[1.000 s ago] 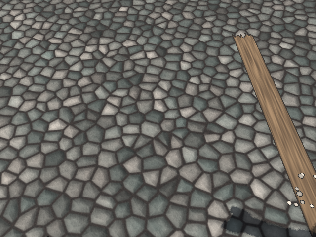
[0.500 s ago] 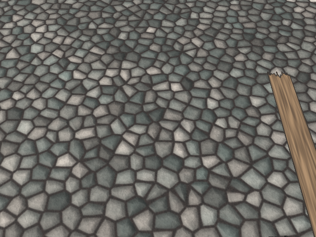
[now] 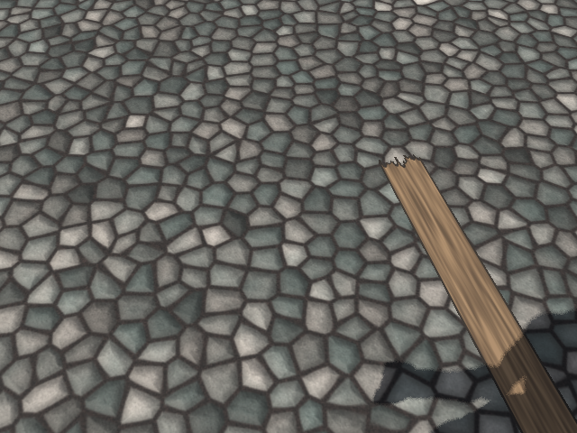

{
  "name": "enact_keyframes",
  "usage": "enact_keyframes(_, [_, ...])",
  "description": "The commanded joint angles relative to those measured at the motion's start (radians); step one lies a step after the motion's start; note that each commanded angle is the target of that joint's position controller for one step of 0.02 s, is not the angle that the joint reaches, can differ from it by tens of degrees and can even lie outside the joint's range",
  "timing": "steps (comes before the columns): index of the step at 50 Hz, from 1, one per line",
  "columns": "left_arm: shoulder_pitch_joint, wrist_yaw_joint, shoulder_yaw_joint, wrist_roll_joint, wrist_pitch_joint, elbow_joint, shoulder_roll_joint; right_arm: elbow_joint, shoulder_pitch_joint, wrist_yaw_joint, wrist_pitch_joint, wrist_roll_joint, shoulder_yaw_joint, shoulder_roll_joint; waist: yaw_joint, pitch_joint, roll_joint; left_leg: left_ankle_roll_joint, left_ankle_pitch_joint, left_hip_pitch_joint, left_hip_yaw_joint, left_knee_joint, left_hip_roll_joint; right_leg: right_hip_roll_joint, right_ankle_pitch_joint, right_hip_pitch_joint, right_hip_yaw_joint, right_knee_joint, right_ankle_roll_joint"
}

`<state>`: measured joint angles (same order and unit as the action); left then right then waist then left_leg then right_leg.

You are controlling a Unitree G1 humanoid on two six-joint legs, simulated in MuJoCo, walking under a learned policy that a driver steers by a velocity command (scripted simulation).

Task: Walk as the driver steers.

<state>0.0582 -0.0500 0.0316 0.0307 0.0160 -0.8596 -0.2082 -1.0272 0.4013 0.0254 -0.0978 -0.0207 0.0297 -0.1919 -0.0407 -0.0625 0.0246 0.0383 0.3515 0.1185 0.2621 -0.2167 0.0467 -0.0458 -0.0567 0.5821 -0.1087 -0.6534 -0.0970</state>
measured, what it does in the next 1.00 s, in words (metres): walks ahead, turning right: right foot, then left foot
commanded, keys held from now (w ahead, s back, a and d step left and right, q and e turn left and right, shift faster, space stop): w+e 0.56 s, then w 0.44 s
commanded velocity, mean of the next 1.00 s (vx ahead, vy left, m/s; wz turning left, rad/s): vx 0.50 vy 0.00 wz -0.43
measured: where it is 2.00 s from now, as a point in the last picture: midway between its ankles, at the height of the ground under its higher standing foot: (397, 230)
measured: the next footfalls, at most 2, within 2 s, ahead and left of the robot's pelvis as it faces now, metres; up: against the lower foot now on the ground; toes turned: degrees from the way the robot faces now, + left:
right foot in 0.08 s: +0.20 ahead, -0.07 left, +0.00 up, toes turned -8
left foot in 0.60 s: +0.53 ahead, +0.03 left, +0.00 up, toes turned -22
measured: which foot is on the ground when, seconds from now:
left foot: down 0.00-0.08, up 0.10-0.58, down 0.60-1.00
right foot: up 0.00-0.06, down 0.08-0.62, up 0.64-1.00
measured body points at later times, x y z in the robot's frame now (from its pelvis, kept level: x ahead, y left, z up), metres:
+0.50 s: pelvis +0.27 -0.03 +0.01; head +0.31 -0.05 +0.46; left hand +0.32 +0.25 -0.12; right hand +0.41 -0.31 -0.10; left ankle +0.47 +0.08 -0.69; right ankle +0.16 -0.06 -0.73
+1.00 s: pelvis +0.53 -0.09 +0.01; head +0.55 -0.10 +0.46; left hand +0.80 +0.03 -0.09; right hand +0.38 -0.31 -0.13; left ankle +0.50 +0.04 -0.73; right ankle +0.59 -0.26 -0.70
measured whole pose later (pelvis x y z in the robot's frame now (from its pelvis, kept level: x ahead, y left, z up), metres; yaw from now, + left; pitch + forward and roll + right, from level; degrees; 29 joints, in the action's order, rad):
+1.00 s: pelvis +0.53 -0.09 +0.01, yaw -26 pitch +1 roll +2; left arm 0.08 -0.05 0.02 0.04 0.03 -0.77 -0.24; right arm -0.93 0.43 -0.02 -0.08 -0.01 0.04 -0.24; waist -0.07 -0.02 0.04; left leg 0.02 0.25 -0.01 0.08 -0.24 0.04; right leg -0.06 -0.12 0.56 -0.01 -0.65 -0.03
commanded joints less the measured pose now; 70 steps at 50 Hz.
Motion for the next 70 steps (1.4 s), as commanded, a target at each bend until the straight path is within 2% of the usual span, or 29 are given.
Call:
enact_keyframes(1, [0.011, 0.005, 0.019, 0.004, 0.011, 0.056, -0.071, 0.025, 0.032, 0.017, 0.008, -0.005, 0.035, -0.177, 0.053, 0.016, -0.127, 0.068, -1.126, 0.025, -0.027, -0.167, -0.304, 0.085, -0.126, -0.089, -0.067, 0.026, -0.063])
enact_keyframes(3, [0.203, 0.013, 0.045, 0.008, 0.019, 0.002, -0.115, 0.041, 0.012, 0.015, 0.027, -0.006, 0.044, -0.204, 0.135, 0.126, -0.125, 0.066, -1.128, -0.023, -0.017, -0.483, -0.306, 0.144, -0.183, -0.314, -0.057, 0.097, -0.119])
enact_keyframes(4, [0.355, 0.025, 0.072, 0.021, 0.024, -0.038, -0.176, 0.066, -0.015, 0.009, 0.028, -0.001, 0.045, -0.205, 0.214, 0.204, -0.061, 0.037, -0.883, -0.204, -0.007, -0.76, -0.282, 0.071, -0.202, -0.548, 0.076, 0.177, -0.172])
enact_keyframes(5, [0.344, 0.038, 0.108, 0.013, 0.013, -0.013, -0.295, 0.142, 0.011, -0.012, 0.016, 0.02, 0.029, -0.1, 0.151, 0.307, 0.236, -0.036, 0.02, -0.675, -0.013, -1.196, -0.068, -0.252, -0.18, -0.899, 0.628, 0.242, -0.326])
enact_keyframes(6, [0.361, 0.04, 0.109, -0.008, -0.003, -0.004, -0.31, 0.181, -0.078, -0.022, 0.001, 0.013, 0.04, -0.175, 0.175, 0.355, 0.088, -0.035, 0.154, -0.843, -0.253, -1.32, -0.004, -0.313, -0.131, -0.923, 0.855, 0.364, -0.391])
enact_keyframes(8, [0.261, 0.053, 0.084, -0.023, 0.001, -0.017, -0.205, 0.2, -0.148, -0.026, -0.021, 0.017, 0.031, -0.155, 0.104, 0.098, -0.059, -0.022, -0.009, -0.867, -0.3, -1.144, -0.13, -0.251, -0.026, -0.656, 0.578, 0.4, -0.289])
enact_keyframes(9, [0.222, 0.055, 0.074, -0.023, 0.011, -0.016, -0.171, 0.201, -0.156, -0.023, -0.012, 0.004, 0.035, -0.151, 0.061, 0.048, -0.088, -0.03, -0.022, -0.802, -0.305, -1.047, -0.158, -0.187, 0.061, -0.548, 0.497, 0.411, -0.24])
enact_keyframes(12, [0.209, 0.054, 0.065, -0.032, 0.042, -0.012, -0.165, 0.201, -0.107, -0.029, 0.046, -0.031, 0.029, -0.123, 0.007, 0.054, -0.046, -0.07, -0.021, -0.676, -0.288, -0.934, -0.164, -0.11, 0.241, -0.416, 0.385, 0.425, -0.226])
enact_keyframes(25, [0.417, 0.061, 0.076, -0.014, 0.037, -0.013, -0.216, 0.38, -0.51, -0.049, 0.047, -0.008, 0.009, -0.139, 0.143, 0.022, 0.047, -0.074, -0.293, -0.777, -0.271, -0.42, -0.081, -0.076, 0.299, -0.608, 0.452, 0.348, -0.132])
enact_keyframes(27, [0.378, 0.068, 0.081, -0.011, 0.038, 0.003, -0.234, 0.377, -0.454, -0.046, 0.037, -0.005, 0.013, -0.162, 0.1, 0.028, 0.062, -0.051, -0.249, -0.649, -0.283, -0.341, -0.061, -0.084, 0.339, -0.583, 0.475, 0.304, -0.099])
enact_keyframes(29, [0.32, 0.061, 0.084, -0.013, 0.047, 0.02, -0.254, 0.316, -0.248, -0.031, 0.023, -0.004, 0.032, -0.203, 0.002, 0.112, 0.04, -0.012, -0.208, -0.354, -0.253, -0.264, -0.013, -0.04, 0.492, -0.516, 0.444, 0.126, -0.055])
enact_keyframes(30, [0.319, 0.052, 0.076, -0.022, 0.056, 0.022, -0.227, 0.286, -0.107, -0.018, 0.009, -0.017, 0.046, -0.241, -0.062, 0.203, -0.02, 0.026, -0.204, -0.14, -0.314, -0.228, -0.09, 0.023, 0.411, -0.43, 0.387, -0.08, -0.031])
enact_keyframes(31, [0.376, 0.048, 0.05, -0.047, 0.065, 0.055, -0.128, 0.291, 0.018, -0.002, 0.007, -0.044, 0.062, -0.322, -0.076, 0.359, -0.162, 0.097, -0.001, 0.111, -0.643, -0.193, -0.363, 0.109, 0.019, -0.235, 0.294, -0.385, 0.001])
enact_keyframes(32, [0.458, 0.047, 0.049, -0.043, 0.061, 0.066, -0.133, 0.276, -0.017, -0.008, 0.025, -0.032, 0.076, -0.355, -0.003, 0.404, -0.363, 0.198, 0.027, 0.158, -1.06, -0.048, -0.49, 0.202, -0.475, -0.033, 0.23, -0.555, 0.013])
enact_keyframes(33, [0.44, 0.055, 0.053, -0.013, 0.045, 0.025, -0.179, 0.296, -0.105, -0.018, 0.034, -0.019, 0.059, -0.254, 0.026, 0.231, -0.159, 0.196, 0.147, 0.015, -0.973, -0.044, -0.457, 0.114, -0.403, 0.033, 0.254, -0.629, 0.007])
enact_keyframes(34, [0.362, 0.045, 0.05, -0.002, 0.043, 0.028, -0.171, 0.3, -0.158, -0.025, 0.032, -0.01, 0.041, -0.178, 0.019, 0.119, -0.05, 0.18, 0.112, -0.118, -0.814, -0.03, -0.399, 0.084, -0.325, 0.023, 0.244, -0.597, 0.011])
enact_keyframes(36, [0.292, 0.03, 0.044, 0.008, 0.034, 0.053, -0.143, 0.27, -0.17, -0.026, 0.023, -0.011, 0.026, -0.141, 0.042, 0.033, -0.08, 0.129, -0.109, -0.248, -0.593, 0.013, -0.295, 0.039, -0.277, -0.015, 0.233, -0.494, 0.02])
enact_keyframes(37, [0.318, 0.024, 0.04, 0.011, 0.025, 0.048, -0.133, 0.253, -0.153, -0.027, 0.014, -0.01, 0.028, -0.155, 0.056, 0.048, -0.133, 0.133, -0.201, -0.264, -0.548, 0.014, -0.287, 0.041, -0.271, -0.045, 0.224, -0.479, 0.029])
enact_keyframes(41, [0.23, 0.013, 0.032, 0.013, 0.016, 0.078, -0.125, 0.209, -0.089, -0.038, -0.015, 0.006, 0.035, -0.172, 0.056, 0.044, -0.117, 0.165, -0.362, -0.239, -0.445, 0.055, -0.282, 0.027, -0.208, 0.028, 0.203, -0.391, 0.054])
enact_keyframes(46, [0.016, -0.006, -0.004, 0.007, 0.025, 0.144, -0.08, 0.17, -0.038, -0.043, -0.005, 0.01, 0.036, -0.177, 0.015, 0.01, -0.121, 0.143, -0.383, -0.274, -0.319, 0.093, -0.227, -0.015, -0.044, -0.034, 0.086, -0.073, 0.082])
enact_keyframes(50, [-0.05, 0.003, -0.005, 0.001, 0.03, 0.167, -0.103, 0.136, 0.027, -0.042, 0.004, 0.009, 0.046, -0.212, -0.003, 0.009, -0.122, 0.124, -0.471, -0.204, -0.322, 0.042, -0.268, 0.006, -0.058, -0.104, 0.049, 0.051, 0.057])
enact_keyframes(52, [-0.022, 0.012, 0.001, 0.006, 0.036, 0.162, -0.115, 0.126, 0.027, -0.038, 0.013, 0.007, 0.049, -0.223, 0.019, 0.018, -0.122, 0.112, -0.566, -0.166, -0.32, -0.027, -0.284, 0.029, -0.112, -0.17, 0.038, 0.103, 0.03])
enact_keyframes(54, [0.193, 0.027, 0.021, 0.023, 0.053, 0.083, -0.148, 0.116, 0.034, -0.035, 0.022, 0.012, 0.04, -0.201, 0.11, 0.129, -0.057, 0.078, -0.708, -0.214, -0.248, -0.311, -0.217, 0.064, -0.11, -0.467, 0.037, 0.203, -0.012])
enact_keyframes(55, [0.376, 0.04, 0.043, 0.042, 0.061, 0.052, -0.221, 0.153, 0.011, -0.035, 0.021, 0.013, 0.025, -0.163, 0.188, 0.255, 0.046, 0.05, -0.463, -0.376, -0.202, -0.59, -0.168, -0.139, -0.227, -0.699, 0.26, 0.237, -0.068])
enact_keyframes(56, [0.418, 0.049, 0.07, 0.033, 0.051, 0.039, -0.326, 0.186, 0.101, -0.038, 0.021, 0.032, 0.007, -0.072, 0.144, 0.332, 0.289, 0.015, 0.151, -0.705, -0.162, -0.906, 0.001, -0.387, -0.304, -0.891, 0.706, 0.366, -0.183])
enact_keyframes(57, [0.371, 0.048, 0.062, -0.006, 0.043, 0.044, -0.27, 0.169, 0.037, -0.027, 0.032, 0.003, 0.038, -0.19, 0.145, 0.253, 0.12, 0.031, 0.158, -0.79, -0.285, -0.996, -0.043, -0.353, -0.304, -0.809, 0.714, 0.384, -0.178])
enact_keyframes(59, [0.259, 0.038, 0.029, -0.006, 0.055, 0.048, -0.156, 0.18, -0.043, -0.037, 0.026, 0.005, 0.036, -0.16, 0.081, 0.075, 0.03, 0.041, 0.007, -0.759, -0.312, -0.935, -0.117, -0.247, -0.019, -0.595, 0.455, 0.4, -0.115])
enact_keyframes(63, [0.232, 0.048, 0.023, -0.011, 0.082, 0.024, -0.126, 0.155, -0.019, -0.058, 0.066, -0.007, 0.031, -0.123, 0.024, 0.055, 0.054, 0.004, -0.071, -0.673, -0.302, -0.875, -0.127, -0.187, 0.047, -0.471, 0.278, 0.5, -0.096])
enact_keyframes(70, [0.305, 0.054, 0.024, -0.015, 0.096, -0.03, -0.127, 0.215, -0.228, -0.07, 0.077, -0.006, 0.028, -0.099, 0.048, -0.016, 0.028, -0.017, -0.31, -0.812, -0.293, -0.68, -0.124, -0.163, 0.122, -0.516, 0.079, 0.556, -0.063])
